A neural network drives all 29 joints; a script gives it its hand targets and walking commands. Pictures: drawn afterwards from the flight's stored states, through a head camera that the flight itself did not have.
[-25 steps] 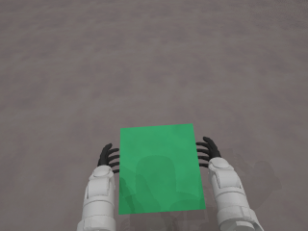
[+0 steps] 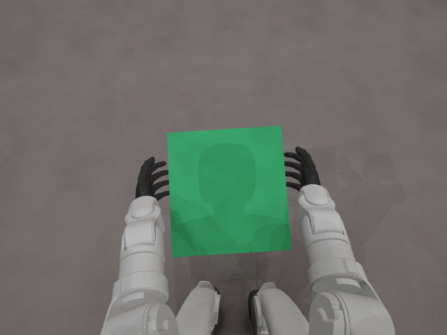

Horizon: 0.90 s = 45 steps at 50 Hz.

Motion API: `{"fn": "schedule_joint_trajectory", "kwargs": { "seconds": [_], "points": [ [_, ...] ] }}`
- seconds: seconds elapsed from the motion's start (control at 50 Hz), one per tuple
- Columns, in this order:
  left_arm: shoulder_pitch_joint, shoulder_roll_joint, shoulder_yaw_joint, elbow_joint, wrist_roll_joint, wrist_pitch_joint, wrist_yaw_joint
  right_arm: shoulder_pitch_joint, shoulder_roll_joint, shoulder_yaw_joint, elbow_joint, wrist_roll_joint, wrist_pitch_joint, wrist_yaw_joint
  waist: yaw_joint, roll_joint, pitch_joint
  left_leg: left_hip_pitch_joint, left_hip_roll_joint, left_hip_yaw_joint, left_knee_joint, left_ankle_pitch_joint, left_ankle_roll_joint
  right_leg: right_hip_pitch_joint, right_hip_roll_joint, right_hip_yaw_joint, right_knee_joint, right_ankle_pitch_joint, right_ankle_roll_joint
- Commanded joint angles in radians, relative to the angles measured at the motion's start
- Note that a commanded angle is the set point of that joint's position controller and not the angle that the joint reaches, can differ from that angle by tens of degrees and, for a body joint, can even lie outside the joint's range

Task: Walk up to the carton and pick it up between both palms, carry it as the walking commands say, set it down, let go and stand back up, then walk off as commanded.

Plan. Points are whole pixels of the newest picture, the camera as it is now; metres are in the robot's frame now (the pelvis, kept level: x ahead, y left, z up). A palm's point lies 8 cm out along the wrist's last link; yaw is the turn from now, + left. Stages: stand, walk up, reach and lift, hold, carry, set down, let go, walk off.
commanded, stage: set down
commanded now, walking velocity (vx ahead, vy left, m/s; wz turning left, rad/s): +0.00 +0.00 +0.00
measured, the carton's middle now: (227, 191) +0.39 +0.03 -0.14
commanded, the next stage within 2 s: none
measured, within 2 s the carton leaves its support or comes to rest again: neither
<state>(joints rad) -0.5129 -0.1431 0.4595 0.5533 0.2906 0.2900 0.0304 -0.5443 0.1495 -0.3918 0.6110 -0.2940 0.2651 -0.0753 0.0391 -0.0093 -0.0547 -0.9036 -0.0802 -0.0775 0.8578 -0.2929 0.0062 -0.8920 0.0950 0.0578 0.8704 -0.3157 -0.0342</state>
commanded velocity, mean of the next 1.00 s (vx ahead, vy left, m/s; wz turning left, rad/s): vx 0.00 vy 0.00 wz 0.00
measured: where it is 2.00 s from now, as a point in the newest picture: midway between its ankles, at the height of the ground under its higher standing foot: (234, 329)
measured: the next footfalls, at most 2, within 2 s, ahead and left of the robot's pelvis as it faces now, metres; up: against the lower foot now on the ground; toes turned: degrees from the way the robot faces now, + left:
none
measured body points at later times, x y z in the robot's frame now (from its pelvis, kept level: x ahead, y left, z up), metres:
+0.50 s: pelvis -0.01 +0.01 -0.07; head +0.18 +0.01 +0.33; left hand +0.39 +0.18 -0.14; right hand +0.42 -0.14 -0.14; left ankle +0.06 +0.11 -0.69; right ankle +0.05 -0.09 -0.69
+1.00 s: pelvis -0.03 +0.00 -0.15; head +0.21 -0.01 +0.23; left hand +0.42 +0.17 -0.23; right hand +0.45 -0.14 -0.23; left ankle +0.06 +0.11 -0.69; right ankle +0.05 -0.09 -0.69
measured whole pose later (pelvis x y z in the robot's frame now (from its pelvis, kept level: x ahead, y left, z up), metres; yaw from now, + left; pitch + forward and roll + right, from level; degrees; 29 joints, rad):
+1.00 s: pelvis -0.03 +0.00 -0.15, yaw +0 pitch +41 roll +1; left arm -0.83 -0.04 0.45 0.67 0.18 0.28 0.10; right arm -0.90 0.01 -0.36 0.76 -0.17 0.25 -0.15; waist 0.04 -0.02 -0.19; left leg -1.73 -0.11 -0.05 1.49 -0.47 -0.02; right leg -1.73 0.14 0.04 1.51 -0.49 -0.02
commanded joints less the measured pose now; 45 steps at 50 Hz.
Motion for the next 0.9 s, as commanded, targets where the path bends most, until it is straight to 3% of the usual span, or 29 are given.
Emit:
{"fn": "schedule_joint_trajectory", "kwargs": {
  "seconds": [0.0,0.2,0.36,0.88],
  "points": [
    [-0.579,-0.878,-0.562,0.037,-0.145,-0.043,-0.268,-0.542,0.902,0.535,0.049,0.134,-0.038,0.285,0.003,0.000,-0.704,0.241,-0.017,0.005,-0.019,0.216,0.003,0.247,-0.002,0.040,-0.030,0.238,0.010],
    [-0.660,-0.916,-0.575,0.048,-0.167,-0.021,-0.251,-0.629,0.884,0.524,0.082,0.162,-0.019,0.327,0.001,0.008,-0.814,0.154,-0.021,0.002,0.087,0.179,-0.014,0.000,0.019,0.009,0.096,0.148,0.006],
    [-0.714,-0.910,-0.584,0.042,-0.183,-0.024,-0.237,-0.672,0.863,0.508,0.100,0.176,-0.018,0.330,-0.008,0.007,-0.891,0.062,-0.030,0.003,0.188,0.185,-0.023,-0.125,0.034,0.001,0.191,0.145,0.007],
    [-0.930,-0.782,-0.537,0.095,-0.234,-0.046,-0.215,-0.892,0.822,0.518,0.131,0.240,-0.034,0.213,0.020,-0.044,-1.051,-0.332,-0.068,0.070,0.508,0.136,-0.023,-0.255,0.059,0.003,0.461,0.162,0.046]
  ]
}}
